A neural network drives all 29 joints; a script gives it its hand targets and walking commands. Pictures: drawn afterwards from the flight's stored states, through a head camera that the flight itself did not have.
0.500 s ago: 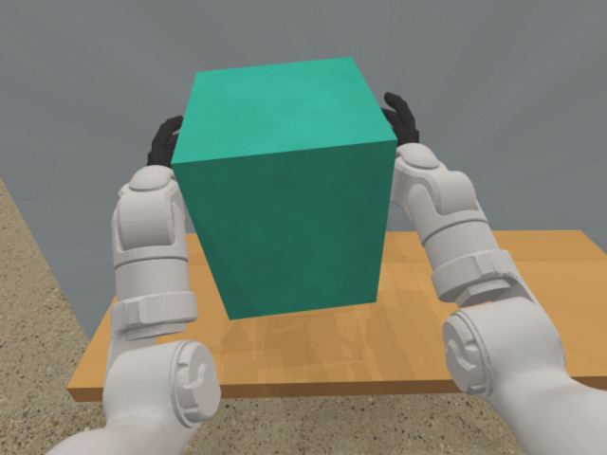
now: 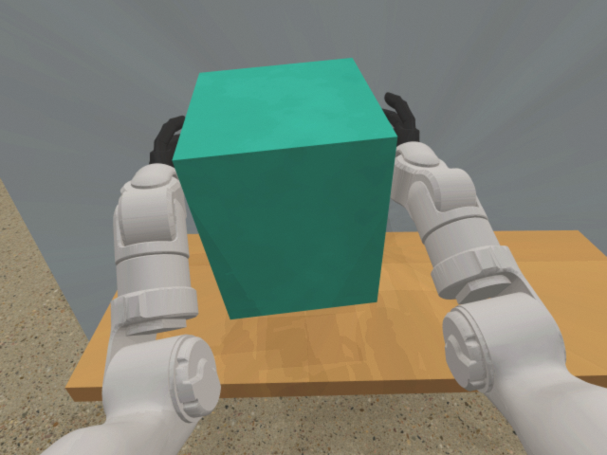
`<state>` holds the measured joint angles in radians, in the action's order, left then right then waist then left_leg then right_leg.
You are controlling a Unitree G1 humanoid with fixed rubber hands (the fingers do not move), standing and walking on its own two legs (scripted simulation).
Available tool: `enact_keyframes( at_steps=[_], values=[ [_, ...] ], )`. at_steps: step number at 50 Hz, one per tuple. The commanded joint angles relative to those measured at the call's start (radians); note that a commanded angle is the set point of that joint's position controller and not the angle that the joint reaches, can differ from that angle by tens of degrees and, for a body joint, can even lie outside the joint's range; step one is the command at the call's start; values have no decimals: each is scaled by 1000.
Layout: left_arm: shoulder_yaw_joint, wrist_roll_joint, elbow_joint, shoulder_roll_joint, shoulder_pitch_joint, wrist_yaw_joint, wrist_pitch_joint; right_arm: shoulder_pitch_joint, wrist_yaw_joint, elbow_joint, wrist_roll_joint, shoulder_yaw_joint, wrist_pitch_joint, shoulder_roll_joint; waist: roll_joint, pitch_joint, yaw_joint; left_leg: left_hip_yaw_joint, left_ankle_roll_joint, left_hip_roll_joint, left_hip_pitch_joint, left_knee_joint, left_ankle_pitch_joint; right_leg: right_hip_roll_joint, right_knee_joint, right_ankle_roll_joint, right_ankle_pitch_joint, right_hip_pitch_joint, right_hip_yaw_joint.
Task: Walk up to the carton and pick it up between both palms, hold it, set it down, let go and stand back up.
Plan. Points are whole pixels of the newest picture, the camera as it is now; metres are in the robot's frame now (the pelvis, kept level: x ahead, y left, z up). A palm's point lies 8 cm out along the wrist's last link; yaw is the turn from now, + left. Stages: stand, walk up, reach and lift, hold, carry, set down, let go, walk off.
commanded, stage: hold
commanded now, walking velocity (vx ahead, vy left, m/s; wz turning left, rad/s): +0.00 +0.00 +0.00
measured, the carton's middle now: (290, 190) +0.38 +0.00 +0.23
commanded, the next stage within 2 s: none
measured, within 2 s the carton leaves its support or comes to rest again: neither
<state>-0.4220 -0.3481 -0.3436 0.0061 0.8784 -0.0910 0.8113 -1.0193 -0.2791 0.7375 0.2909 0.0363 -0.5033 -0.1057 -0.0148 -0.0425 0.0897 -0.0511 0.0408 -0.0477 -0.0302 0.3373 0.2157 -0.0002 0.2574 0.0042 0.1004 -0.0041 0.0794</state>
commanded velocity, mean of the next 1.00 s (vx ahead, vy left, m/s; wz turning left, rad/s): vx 0.00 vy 0.00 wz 0.00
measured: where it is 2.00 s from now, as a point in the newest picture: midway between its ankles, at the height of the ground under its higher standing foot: outside the picture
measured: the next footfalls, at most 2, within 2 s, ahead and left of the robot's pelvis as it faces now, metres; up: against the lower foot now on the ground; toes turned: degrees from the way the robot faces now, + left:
none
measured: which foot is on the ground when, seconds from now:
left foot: down 0.00-1.00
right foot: down 0.00-1.00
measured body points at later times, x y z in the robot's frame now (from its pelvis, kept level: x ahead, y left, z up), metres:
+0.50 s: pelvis +0.00 +0.00 +0.00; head -0.07 +0.02 +0.44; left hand +0.39 +0.15 +0.26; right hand +0.39 -0.14 +0.28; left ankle -0.01 +0.14 -0.75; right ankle +0.04 -0.12 -0.75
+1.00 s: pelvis +0.00 +0.00 +0.00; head -0.08 +0.02 +0.44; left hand +0.39 +0.15 +0.27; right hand +0.39 -0.14 +0.28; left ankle -0.01 +0.14 -0.75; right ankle +0.04 -0.12 -0.75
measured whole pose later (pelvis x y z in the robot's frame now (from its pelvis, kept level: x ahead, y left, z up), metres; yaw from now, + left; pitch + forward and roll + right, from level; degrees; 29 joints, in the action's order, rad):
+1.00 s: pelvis +0.00 +0.00 +0.00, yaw +0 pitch -8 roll -1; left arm -0.42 -0.34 -0.34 0.00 0.87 -0.08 0.81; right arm -1.03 -0.28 0.74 0.30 0.03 -0.51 -0.12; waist 0.00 -0.05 0.09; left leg -0.05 0.04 -0.04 -0.02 0.34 0.22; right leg 0.00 0.26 0.00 0.10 -0.01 0.07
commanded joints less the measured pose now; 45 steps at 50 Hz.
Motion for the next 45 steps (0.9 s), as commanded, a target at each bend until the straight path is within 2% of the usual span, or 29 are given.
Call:
enact_keyframes(
  at_steps=[1, 3, 5, 7, 10, 13, 16, 19, 21, 25, 29, 30, 32, 35, 37, 43, 45],
  values=[
    [388, 152, 56, -522, 740, -133, -52, -668, 111, -220, 117, -253, 14, 676, 44, -250, 4, 75, 7, 106, 199, -68, -187, -77, 16, -36, -100, 259, -9],
    [378, 146, 27, -523, 741, -132, -53, -670, 115, -204, 108, -237, 15, 672, 45, -230, 3, 76, 0, 106, 223, -85, -131, -71, 12, -36, -57, 244, -13],
    [387, 147, 37, -525, 747, -132, -58, -652, 118, -175, 103, -225, 15, 671, 56, -235, 12, 75, 3, 102, 226, -86, -129, -72, 18, -31, -57, 253, -14],
    [401, 159, 54, -537, 756, -126, -63, -667, 123, -198, 108, -233, 22, 684, 63, -265, 8, 75, 6, 101, 228, -79, -155, -76, 30, -30, -74, 264, -13],
    [399, 168, 68, -527, 761, -120, -65, -658, 116, -196, 117, -250, 15, 691, 51, -298, 5, 74, 8, 106, 194, -65, -184, -74, 30, -39, -113, 265, -12],
    [383, 156, 31, -522, 740, -121, -62, -659, 116, -187, 109, -242, 15, 686, 42, -257, -1, 74, 1, 107, 224, -78, -150, -73, 25, -40, -81, 259, -13],
    [373, 152, 27, -510, 724, -119, -59, -670, 110, -206, 123, -261, 17, 681, 27, -266, -12, 72, 1, 109, 188, -59, -203, -76, 19, -42, -128, 262, -11],
    [376, 156, 42, -512, 712, -125, -58, -654, 105, -220, 125, -266, 14, 681, 12, -270, -4, 73, 1, 108, 188, -59, -206, -77, 21, -44, -146, 269, -10],
    [398, 167, 53, -526, 700, -128, -56, -640, 101, -238, 133, -271, 13, 678, 21, -290, 6, 70, 9, 107, 170, -48, -240, -77, 22, -41, -179, 279, -12],
    [413, 183, 105, -524, 726, -120, -60, -645, 99, -269, 150, -296, 9, 692, 23, -311, 0, 66, 12, 109, 152, -34, -271, -77, 30, -47, -196, 273, -5],
    [401, 152, 73, -529, 735, -124, -49, -640, 105, -210, 131, -260, 1, 678, 57, -213, 8, 70, 10, 102, 208, -68, -185, -76, 20, -33, -98, 245, -13],
    [410, 161, 70, -538, 729, -127, -47, -635, 108, -208, 126, -252, 1, 665, 58, -220, 17, 69, 14, 98, 211, -72, -181, -77, 21, -29, -93, 248, -13],
    [397, 152, 55, -530, 715, -127, -42, -642, 108, -205, 126, -256, 0, 665, 49, -223, 7, 71, 11, 98, 201, -71, -195, -79, 20, -27, -106, 255, -15],
    [432, 169, 91, -561, 737, -132, -46, -639, 108, -209, 131, -247, 0, 659, 86, -260, 23, 68, 28, 94, 205, -66, -217, -83, 33, -21, -112, 268, -15],
    [417, 164, 82, -548, 737, -127, -48, -639, 113, -202, 137, -257, -3, 664, 78, -264, 6, 67, 26, 97, 201, -59, -237, -83, 31, -26, -122, 269, -14],
    [432, 177, 87, -547, 739, -110, -56, -660, 113, -229, 138, -260, 6, 673, 65, -283, 12, 64, 23, 101, 187, -51, -234, -81, 31, -32, -133, 254, -11],
    [412, 167, 71, -535, 732, -107, -56, -659, 114, -217, 135, -267, 6, 678, 46, -267, 2, 64, 13, 101, 192, -58, -215, -84, 26, -34, -117, 257, -10]
  ],
)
